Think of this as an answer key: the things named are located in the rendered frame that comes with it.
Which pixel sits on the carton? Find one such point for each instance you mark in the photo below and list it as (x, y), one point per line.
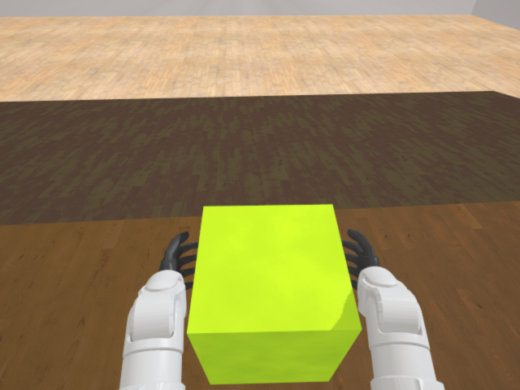
(272, 299)

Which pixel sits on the right robot hand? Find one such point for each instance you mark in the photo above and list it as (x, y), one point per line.
(365, 255)

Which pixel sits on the left robot hand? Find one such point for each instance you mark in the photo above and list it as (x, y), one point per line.
(172, 260)

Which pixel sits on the right robot forearm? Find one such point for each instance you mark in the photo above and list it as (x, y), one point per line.
(397, 336)

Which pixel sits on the left robot forearm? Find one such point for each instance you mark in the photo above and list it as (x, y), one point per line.
(154, 339)

